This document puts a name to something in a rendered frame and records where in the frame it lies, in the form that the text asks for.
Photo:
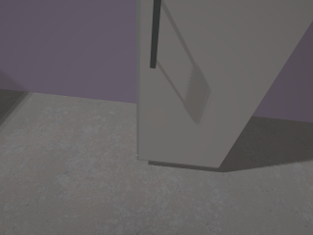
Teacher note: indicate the handle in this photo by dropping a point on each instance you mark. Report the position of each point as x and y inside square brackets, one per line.
[155, 31]

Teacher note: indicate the fridge door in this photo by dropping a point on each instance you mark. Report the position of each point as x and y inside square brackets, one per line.
[215, 61]

